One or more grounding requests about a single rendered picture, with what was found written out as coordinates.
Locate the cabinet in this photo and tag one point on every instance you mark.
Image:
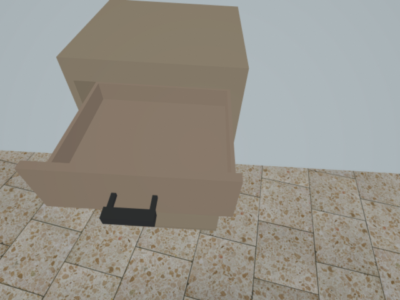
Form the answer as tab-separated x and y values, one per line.
163	44

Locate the drawer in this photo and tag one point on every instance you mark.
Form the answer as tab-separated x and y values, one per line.
140	140

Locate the handle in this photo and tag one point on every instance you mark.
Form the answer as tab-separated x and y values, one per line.
129	216

